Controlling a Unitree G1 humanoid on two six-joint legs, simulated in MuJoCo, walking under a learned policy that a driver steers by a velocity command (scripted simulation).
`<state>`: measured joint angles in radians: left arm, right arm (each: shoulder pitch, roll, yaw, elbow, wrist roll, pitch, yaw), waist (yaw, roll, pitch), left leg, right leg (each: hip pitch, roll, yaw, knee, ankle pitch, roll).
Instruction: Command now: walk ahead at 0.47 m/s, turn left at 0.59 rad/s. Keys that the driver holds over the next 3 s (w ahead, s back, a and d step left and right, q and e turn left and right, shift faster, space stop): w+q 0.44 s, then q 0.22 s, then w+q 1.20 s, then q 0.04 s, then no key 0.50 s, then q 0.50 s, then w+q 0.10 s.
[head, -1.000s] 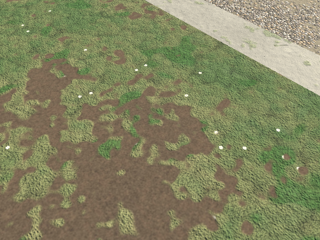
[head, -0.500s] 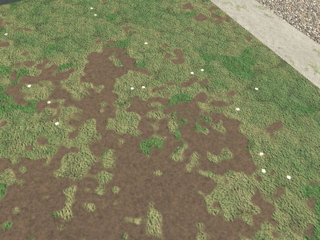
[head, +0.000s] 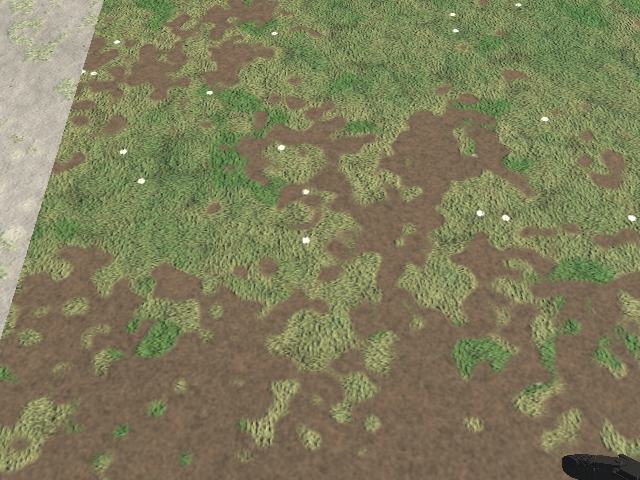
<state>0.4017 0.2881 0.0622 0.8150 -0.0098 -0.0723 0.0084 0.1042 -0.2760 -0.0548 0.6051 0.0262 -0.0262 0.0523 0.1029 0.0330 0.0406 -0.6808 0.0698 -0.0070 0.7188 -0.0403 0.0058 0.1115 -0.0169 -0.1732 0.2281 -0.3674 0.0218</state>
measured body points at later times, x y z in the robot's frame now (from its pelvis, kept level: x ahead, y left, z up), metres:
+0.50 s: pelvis +0.30 +0.04 +0.00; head +0.33 +0.06 +0.45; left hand +0.47 +0.33 -0.06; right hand +0.42 -0.23 -0.10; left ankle +0.18 +0.12 -0.73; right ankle +0.52 -0.05 -0.70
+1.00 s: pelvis +0.47 +0.09 +0.01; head +0.48 +0.12 +0.46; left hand +0.36 +0.39 -0.10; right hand +0.78 -0.01 -0.06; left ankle +0.45 +0.24 -0.70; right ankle +0.52 -0.03 -0.73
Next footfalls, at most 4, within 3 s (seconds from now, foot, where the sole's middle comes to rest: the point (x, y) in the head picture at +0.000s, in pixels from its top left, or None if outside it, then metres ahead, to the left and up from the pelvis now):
0.08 left None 0.22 0.12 -0.77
0.56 right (377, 430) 0.56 -0.02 -0.77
1.08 left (239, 453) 0.48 0.26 -0.77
1.52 right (232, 295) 0.86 0.35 -0.77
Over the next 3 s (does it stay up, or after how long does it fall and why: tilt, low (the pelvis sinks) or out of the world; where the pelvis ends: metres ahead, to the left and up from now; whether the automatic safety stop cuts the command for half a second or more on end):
stays up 0.83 0.64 0.01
